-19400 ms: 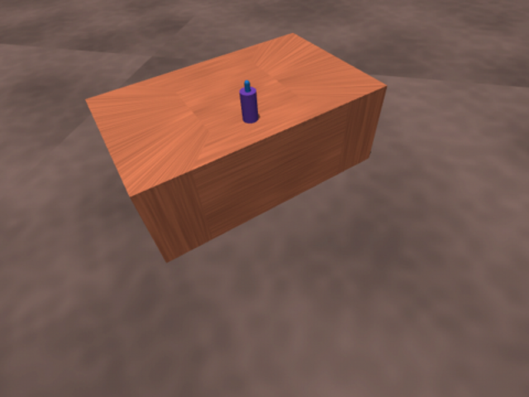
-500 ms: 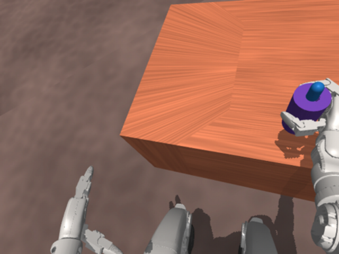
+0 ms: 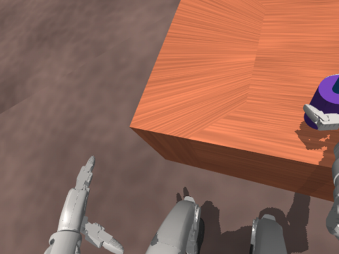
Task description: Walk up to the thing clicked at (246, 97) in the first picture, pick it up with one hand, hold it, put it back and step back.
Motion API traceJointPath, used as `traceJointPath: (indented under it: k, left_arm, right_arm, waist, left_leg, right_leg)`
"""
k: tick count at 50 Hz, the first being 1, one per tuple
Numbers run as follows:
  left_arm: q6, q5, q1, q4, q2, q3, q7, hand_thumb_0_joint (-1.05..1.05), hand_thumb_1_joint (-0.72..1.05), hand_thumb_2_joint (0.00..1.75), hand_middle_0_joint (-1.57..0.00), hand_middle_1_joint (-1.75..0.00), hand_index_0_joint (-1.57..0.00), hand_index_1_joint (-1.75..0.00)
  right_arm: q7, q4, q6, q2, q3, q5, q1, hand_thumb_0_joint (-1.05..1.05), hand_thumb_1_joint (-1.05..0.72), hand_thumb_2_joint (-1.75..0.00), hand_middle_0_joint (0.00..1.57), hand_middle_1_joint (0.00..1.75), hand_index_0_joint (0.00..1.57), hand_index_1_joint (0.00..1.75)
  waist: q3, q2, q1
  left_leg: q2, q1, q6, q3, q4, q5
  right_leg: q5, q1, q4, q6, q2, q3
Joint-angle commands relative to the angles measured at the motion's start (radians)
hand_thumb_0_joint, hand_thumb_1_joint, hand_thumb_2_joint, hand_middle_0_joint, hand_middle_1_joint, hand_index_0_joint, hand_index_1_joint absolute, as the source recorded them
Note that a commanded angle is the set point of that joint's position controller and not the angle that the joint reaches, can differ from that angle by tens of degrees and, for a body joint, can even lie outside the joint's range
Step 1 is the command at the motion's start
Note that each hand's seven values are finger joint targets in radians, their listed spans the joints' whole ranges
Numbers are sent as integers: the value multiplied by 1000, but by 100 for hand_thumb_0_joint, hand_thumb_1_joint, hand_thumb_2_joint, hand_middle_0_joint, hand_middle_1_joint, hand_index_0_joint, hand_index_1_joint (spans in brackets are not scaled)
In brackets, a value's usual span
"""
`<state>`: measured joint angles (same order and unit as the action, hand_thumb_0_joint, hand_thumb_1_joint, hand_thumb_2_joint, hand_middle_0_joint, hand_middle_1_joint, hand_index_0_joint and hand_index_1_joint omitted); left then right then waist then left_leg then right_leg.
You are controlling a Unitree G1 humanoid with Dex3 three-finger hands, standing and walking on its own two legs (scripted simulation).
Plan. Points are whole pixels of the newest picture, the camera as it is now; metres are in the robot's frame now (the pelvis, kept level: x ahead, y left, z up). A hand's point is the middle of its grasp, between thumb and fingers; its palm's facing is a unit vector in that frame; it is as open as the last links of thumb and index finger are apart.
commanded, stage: lower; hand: right
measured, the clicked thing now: (331, 100) +0.48 -0.21 -0.02
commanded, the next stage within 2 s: loosen in 0.60 s
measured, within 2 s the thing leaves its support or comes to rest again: rests again in 1.80 s
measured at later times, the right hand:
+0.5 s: hand (319, 112) +0.50 -0.21 -0.10, palm faces +0.20 +0.98 +0.00, open 9.5 cm
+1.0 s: hand (317, 113) +0.50 -0.21 -0.11, palm faces +0.21 +0.98 +0.00, open 9.5 cm
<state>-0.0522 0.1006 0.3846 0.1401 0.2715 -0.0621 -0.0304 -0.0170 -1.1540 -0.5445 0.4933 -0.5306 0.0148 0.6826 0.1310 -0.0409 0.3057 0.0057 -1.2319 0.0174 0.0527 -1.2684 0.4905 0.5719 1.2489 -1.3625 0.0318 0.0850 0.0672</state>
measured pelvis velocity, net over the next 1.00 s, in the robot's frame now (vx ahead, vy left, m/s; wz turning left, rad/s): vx -0.02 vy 0.00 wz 0.03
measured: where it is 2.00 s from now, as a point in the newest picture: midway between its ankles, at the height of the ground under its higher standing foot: outside the picture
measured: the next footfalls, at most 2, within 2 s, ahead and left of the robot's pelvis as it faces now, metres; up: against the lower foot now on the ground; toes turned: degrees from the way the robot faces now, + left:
none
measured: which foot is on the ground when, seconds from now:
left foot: down 0.00-1.00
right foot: down 0.00-1.00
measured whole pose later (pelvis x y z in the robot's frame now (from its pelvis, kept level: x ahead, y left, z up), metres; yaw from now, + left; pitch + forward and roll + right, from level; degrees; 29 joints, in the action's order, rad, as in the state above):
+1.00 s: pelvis -0.02 +0.00 -0.05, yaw +2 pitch +30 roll +6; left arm -0.05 0.10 0.42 0.34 0.33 -0.08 -0.04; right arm -0.05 -1.20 -0.56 0.62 -0.59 0.04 0.74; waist 0.13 -0.06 0.39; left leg 0.02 -1.47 0.02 0.07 -1.46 0.52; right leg 0.61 1.50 -1.57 0.04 0.09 0.11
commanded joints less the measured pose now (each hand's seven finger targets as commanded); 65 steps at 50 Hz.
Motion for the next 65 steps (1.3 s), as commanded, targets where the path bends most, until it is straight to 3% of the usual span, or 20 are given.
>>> traceJointPath:
  k: [1,3,6,9,12,13,17,21,24,27,30,32,35,39,48,49,52,56,59,65]
  left_arm:
    - [-51,-2,37,167,154,-104,21,0,-50,2,-5,-5,-6,-4]
    - [-56,-2,19,202,163,-113,23,0,-52,4,-4,-4,-5,-4]
    - [-57,-1,25,242,146,-71,20,0,-52,3,-5,-4,-5,-4]
    - [-53,4,65,255,188,-121,22,0,-53,3,-5,-4,-5,-4]
    - [-47,8,100,212,198,-143,16,0,-52,3,-5,-5,-6,-4]
    - [-51,5,82,238,205,-153,15,0,-53,3,-5,-5,-5,-4]
    - [-56,9,56,266,189,-137,12,0,-53,4,-5,-5,-5,-4]
    - [-57,10,30,335,219,-148,20,0,-54,5,-5,-5,-5,-5]
    - [-42,12,80,262,218,-147,19,0,-53,5,-5,-5,-5,-5]
    - [-42,11,62,310,253,-183,18,0,-53,4,-5,-4,-5,-4]
    - [-38,10,78,262,200,-138,8,0,-53,4,-5,-4,-5,-4]
    - [-47,9,25,349,230,-162,12,0,-53,4,-5,-4,-5,-4]
    - [-45,10,47,332,224,-158,12,0,-53,4,-5,-4,-5,-4]
    - [-52,2,55,401,247,-177,16,0,-49,1,-5,-5,-7,-4]
    - [-52,-3,74,381,239,-177,17,0,-50,2,-5,-6,-7,-4]
    - [-51,-2,89,370,241,-180,17,0,-51,3,-5,-5,-6,-4]
    - [-51,0,78,383,240,-182,16,0,-52,4,-5,-5,-6,-4]
    - [-46,-2,122,380,235,-188,12,0,-52,4,-5,-5,-5,-4]
    - [-45,-5,124,404,232,-193,5,0,-53,4,-5,-5,-6,-5]
    - [-46,-14,137,406,212,-190,-5,0,-54,5,-5,-5,-5,-5]
  right_arm:
    - [-20,295,-138,272,0,-21,541,0,-16,-128,125,140,129,140]
    - [-26,271,-139,270,-6,-22,537,0,-14,-132,126,144,132,144]
    - [-36,184,-142,263,-18,-20,502,0,-17,-129,125,141,130,141]
    - [-35,187,-161,345,-70,-11,518,0,-22,-129,126,141,131,141]
    - [-35,181,-170,360,-89,-16,519,0,-23,-132,128,143,132,143]
    - [-33,222,-175,380,-95,-13,545,0,-21,-132,127,143,132,143]
    - [-33,240,-184,352,-70,-7,576,0,-14,-127,121,138,126,138]
    - [-40,300,-188,405,-63,10,595,0,-12,-127,121,138,126,138]
    - [-42,249,-176,387,-56,8,552,0,-13,-131,124,142,130,142]
    - [-36,296,-168,423,-78,6,567,0,-15,-134,128,146,133,146]
    - [-36,260,-164,390,-61,-3,558,0,-15,-137,131,150,136,150]
    - [-24,279,-165,422,-80,3,573,0,-15,-136,130,148,135,148]
    - [-24,231,-163,388,-54,5,557,0,-15,-136,129,148,135,148]
    - [-29,300,-163,421,-57,5,597,0,-2,-108,122,124,126,124]
    - [-38,287,-146,407,-58,-1,584,0,26,-57,108,87,110,87]
    - [-34,299,-147,439,-76,1,572,0,32,-63,100,88,103,88]
    - [-34,287,-142,419,-67,5,567,0,40,-52,94,78,97,78]
    - [-48,172,-116,327,-35,16,496,0,43,-42,90,69,92,70]
    - [-57,135,-94,332,-48,26,474,0,45,-34,85,62,87,62]
    - [-55,106,-68,330,-69,24,461,0,45,-28,72,51,73,52]
  waist:
    - [615,358,-16]
    - [630,333,0]
    - [581,291,9]
    - [593,322,21]
    - [569,359,30]
    - [620,382,29]
    - [653,389,39]
    - [768,482,35]
    - [674,506,38]
    - [709,539,47]
    - [614,528,41]
    - [661,479,46]
    - [598,451,62]
    - [693,470,64]
    - [658,461,59]
    - [663,481,46]
    - [673,466,49]
    - [582,424,85]
    - [562,421,80]
    - [523,343,71]
  left_leg:
    - [31,299,-35,-34,124,-318]
    - [30,320,-31,-38,122,-341]
    - [33,302,-34,-30,101,-330]
    - [34,260,-35,-27,79,-334]
    - [39,172,-40,-14,44,-300]
    - [40,168,-41,-11,37,-295]
    - [40,173,-42,-12,22,-269]
    - [48,135,-47,0,-13,-298]
    - [52,73,-51,11,-25,-270]
    - [53,63,-52,12,-34,-264]
    - [53,25,-55,10,-37,-223]
    - [50,85,-52,5,-29,-223]
    - [47,83,-52,-5,-28,-197]
    - [47,98,-51,-8,-33,-201]
    - [44,95,-49,-14,-42,-213]
    - [43,97,-49,-19,-43,-216]
    - [46,107,-48,-12,-45,-240]
    - [50,57,-48,4,-53,-252]
    - [49,27,-50,17,-67,-246]
    - [43,52,-45,9,-65,-212]
  right_leg:
    - [-368,-422,134,-31,-50,-20]
    - [-378,-406,117,-36,-49,-17]
    - [-353,-332,111,-36,-51,-11]
    - [-380,-347,87,-36,-47,-5]
    - [-382,-333,70,-33,-41,2]
    - [-391,-368,66,-31,-39,5]
    - [-343,-338,44,-31,-40,8]
    - [-476,-451,15,-19,-30,19]
    - [-489,-426,14,-11,-26,24]
    - [-509,-469,8,-7,-16,28]
    - [-424,-377,7,-11,-20,24]
    - [-343,-342,5,-19,-28,21]
    - [-264,-268,0,-24,-32,15]
    - [-274,-321,-5,-23,-33,19]
    - [-268,-275,-18,-25,-39,14]
    - [-274,-276,-21,-25,-39,11]
    - [-305,-285,-23,-26,-41,14]
    - [-336,-257,-22,-24,-33,18]
    - [-367,-255,-17,-21,-29,23]
    - [-245,-135,-17,-34,-35,13]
